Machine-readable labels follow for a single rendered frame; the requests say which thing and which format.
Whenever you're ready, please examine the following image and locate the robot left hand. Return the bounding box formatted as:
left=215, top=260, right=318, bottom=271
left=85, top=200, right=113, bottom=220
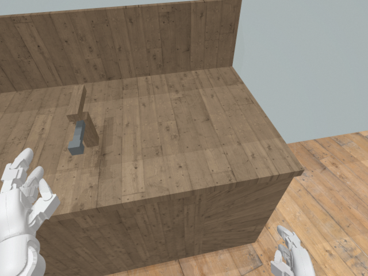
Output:
left=0, top=148, right=60, bottom=242

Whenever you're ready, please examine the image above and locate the counter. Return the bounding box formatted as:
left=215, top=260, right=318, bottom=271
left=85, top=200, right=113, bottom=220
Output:
left=0, top=0, right=304, bottom=276

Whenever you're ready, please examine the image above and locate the left robot forearm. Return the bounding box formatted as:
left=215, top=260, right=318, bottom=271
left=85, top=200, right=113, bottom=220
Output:
left=0, top=234, right=46, bottom=276

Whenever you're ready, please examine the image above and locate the robot right hand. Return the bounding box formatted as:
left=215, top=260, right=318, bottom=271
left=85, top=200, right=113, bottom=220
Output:
left=271, top=225, right=316, bottom=276

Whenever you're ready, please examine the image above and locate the tap lever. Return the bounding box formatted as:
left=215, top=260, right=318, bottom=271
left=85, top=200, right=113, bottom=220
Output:
left=68, top=120, right=86, bottom=156

